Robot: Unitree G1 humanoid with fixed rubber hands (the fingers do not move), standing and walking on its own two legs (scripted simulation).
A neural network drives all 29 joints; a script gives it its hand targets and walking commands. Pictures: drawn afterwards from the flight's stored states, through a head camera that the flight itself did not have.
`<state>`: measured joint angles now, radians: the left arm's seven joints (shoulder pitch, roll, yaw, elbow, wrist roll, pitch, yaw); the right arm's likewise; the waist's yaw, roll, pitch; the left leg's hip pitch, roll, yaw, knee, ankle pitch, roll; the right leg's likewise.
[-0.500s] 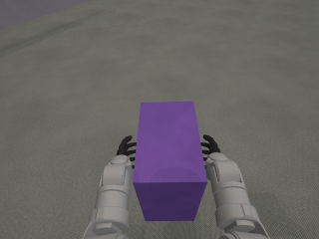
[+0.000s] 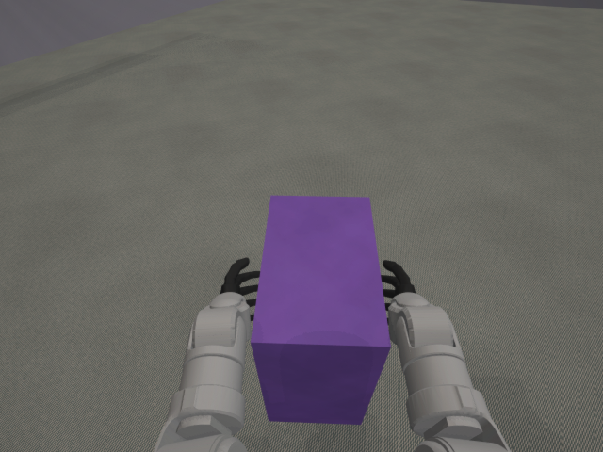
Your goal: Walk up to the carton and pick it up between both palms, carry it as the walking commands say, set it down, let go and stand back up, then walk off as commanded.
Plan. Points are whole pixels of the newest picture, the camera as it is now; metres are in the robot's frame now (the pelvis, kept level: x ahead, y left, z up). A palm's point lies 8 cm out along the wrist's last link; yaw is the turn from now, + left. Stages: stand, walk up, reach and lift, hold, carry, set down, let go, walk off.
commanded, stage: reach and lift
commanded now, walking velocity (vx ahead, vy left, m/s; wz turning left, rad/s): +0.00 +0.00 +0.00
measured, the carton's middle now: (317, 313) +0.34 +0.00 -0.01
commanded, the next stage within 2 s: hold in 0.60 s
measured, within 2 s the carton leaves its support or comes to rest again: neither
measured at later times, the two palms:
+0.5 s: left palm (242, 310) +0.30 +0.11 +0.05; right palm (416, 312) +0.30 -0.14 +0.05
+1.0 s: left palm (235, 317) +0.29 +0.11 +0.05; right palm (412, 317) +0.29 -0.13 +0.05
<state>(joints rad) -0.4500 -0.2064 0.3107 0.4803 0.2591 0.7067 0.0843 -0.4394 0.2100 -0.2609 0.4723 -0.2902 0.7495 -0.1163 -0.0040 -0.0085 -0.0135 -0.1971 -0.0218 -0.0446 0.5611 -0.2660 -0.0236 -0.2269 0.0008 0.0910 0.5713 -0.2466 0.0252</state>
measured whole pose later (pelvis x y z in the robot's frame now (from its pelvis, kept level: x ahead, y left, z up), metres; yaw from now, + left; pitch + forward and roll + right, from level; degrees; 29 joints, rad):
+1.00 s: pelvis -0.01 -0.01 +0.00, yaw +0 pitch -7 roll +1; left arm -0.42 -0.20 0.28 0.45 0.26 0.75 0.08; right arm -0.42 0.20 -0.23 0.44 -0.29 0.80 -0.10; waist 0.00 -0.01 -0.01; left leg -0.18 -0.02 -0.05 0.54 -0.24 -0.02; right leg -0.22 0.00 0.09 0.57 -0.23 0.03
